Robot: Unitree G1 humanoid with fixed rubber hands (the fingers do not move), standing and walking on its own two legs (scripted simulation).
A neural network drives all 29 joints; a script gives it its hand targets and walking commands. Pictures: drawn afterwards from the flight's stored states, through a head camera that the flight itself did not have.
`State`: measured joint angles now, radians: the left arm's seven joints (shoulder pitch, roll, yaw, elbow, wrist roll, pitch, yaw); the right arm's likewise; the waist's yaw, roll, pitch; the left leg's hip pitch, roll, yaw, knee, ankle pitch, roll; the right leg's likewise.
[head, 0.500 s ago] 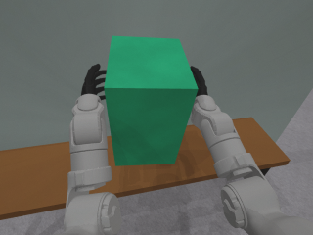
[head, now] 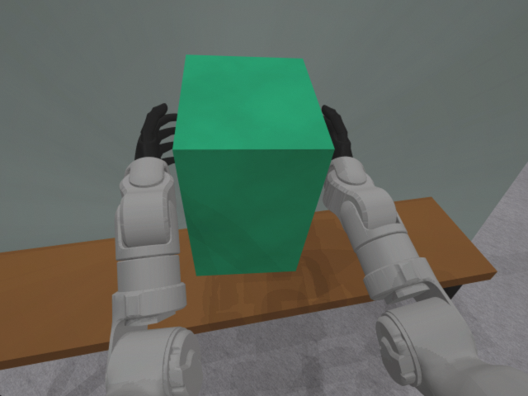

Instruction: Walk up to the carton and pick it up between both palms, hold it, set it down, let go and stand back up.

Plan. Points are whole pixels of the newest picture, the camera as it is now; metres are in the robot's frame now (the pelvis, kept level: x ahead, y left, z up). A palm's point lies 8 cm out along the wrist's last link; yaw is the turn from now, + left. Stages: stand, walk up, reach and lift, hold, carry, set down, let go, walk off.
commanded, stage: hold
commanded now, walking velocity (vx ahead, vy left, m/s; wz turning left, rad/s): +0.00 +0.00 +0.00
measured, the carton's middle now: (246, 173) +0.39 +0.02 +0.17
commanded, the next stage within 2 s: none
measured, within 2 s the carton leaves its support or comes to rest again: neither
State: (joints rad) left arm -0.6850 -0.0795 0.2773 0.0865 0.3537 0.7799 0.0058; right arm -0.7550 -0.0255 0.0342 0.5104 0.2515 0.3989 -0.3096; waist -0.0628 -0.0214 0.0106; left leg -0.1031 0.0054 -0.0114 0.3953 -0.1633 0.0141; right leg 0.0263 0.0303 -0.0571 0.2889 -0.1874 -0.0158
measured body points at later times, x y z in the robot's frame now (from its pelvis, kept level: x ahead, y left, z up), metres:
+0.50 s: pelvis +0.00 +0.00 +0.00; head -0.05 +0.02 +0.45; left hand +0.37 +0.14 +0.23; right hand +0.38 -0.12 +0.22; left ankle +0.04 +0.11 -0.75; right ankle -0.01 -0.11 -0.75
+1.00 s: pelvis +0.00 +0.00 +0.00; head -0.04 +0.02 +0.45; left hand +0.38 +0.14 +0.22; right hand +0.39 -0.13 +0.21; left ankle +0.04 +0.11 -0.75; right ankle -0.01 -0.11 -0.75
